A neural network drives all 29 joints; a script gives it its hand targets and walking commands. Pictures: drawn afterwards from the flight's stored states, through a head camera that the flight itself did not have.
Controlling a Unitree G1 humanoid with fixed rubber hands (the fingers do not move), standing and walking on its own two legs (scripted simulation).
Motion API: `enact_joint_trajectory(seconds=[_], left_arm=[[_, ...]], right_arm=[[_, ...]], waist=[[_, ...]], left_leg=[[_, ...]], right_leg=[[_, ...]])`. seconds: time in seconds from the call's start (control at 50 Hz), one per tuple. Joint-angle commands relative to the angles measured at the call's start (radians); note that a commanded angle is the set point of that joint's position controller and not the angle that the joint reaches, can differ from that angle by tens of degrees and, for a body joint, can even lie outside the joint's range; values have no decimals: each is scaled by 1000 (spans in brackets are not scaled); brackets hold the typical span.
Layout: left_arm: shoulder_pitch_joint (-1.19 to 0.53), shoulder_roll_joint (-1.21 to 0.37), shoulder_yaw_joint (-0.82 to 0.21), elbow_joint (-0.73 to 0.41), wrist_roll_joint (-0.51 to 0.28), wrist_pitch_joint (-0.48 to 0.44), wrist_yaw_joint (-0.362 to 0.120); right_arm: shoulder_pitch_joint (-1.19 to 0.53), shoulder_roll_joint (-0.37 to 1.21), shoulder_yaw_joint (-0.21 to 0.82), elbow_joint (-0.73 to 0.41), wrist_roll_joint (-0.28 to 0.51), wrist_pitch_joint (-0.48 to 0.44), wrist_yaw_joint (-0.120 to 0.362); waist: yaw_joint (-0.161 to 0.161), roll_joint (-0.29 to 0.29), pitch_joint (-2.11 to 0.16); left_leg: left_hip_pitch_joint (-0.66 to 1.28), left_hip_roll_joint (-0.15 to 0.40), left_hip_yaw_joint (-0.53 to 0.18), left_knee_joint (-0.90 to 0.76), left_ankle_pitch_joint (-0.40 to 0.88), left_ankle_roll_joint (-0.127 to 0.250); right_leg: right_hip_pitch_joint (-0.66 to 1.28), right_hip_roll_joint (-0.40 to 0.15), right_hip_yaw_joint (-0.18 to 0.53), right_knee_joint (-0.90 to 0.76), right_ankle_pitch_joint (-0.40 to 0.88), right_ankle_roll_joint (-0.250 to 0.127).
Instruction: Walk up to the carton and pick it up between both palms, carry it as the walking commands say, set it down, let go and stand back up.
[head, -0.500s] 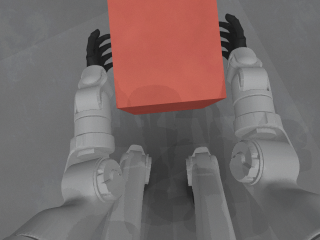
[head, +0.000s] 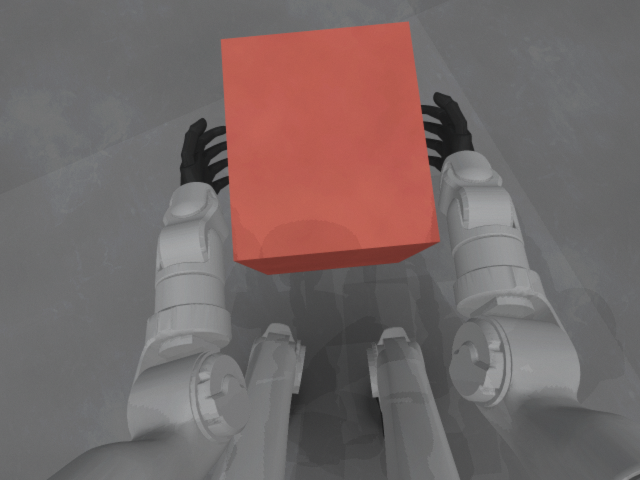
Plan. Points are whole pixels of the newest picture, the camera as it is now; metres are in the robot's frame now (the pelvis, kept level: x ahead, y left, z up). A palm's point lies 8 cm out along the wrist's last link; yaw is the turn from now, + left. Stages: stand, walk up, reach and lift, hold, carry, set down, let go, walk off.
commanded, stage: reach and lift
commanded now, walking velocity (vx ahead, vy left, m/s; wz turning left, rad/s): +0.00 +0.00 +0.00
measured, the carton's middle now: (325, 171) +0.50 +0.02 -0.13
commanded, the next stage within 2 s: none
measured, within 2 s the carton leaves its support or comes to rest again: neither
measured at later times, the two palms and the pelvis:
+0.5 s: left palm (169, 181) +0.42 +0.17 +0.02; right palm (474, 147) +0.46 -0.13 +0.02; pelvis +0.02 +0.00 +0.07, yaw -1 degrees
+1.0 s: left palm (123, 170) +0.40 +0.17 +0.10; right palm (506, 132) +0.44 -0.13 +0.09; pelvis +0.04 +0.00 +0.13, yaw -1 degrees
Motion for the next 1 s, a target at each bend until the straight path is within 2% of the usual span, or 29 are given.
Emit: enact_joint_trajectory(seconds=[0.0, 0.46, 0.98], left_arm=[[-645, -947, -586, 78, -158, 3, -290], [-466, -1001, -614, 63, -117, -5, -306], [-248, -1010, -645, 16, -87, 29, -351]], right_arm=[[-513, 1053, 449, 41, 154, -31, 252], [-344, 1088, 468, 16, 126, -45, 277], [-145, 1117, 517, -73, 104, -19, 304]], waist=[[10, -74, -878], [12, -46, -745], [24, -45, -575]], left_leg=[[500, -86, 218, -145, 251, 38], [744, -73, 181, -374, 294, 44], [1035, -57, 159, -652, 389, 57]], right_leg=[[584, 61, -182, -207, 247, -16], [772, 59, -155, -416, 282, -29], [1071, 41, -118, -696, 375, -36]])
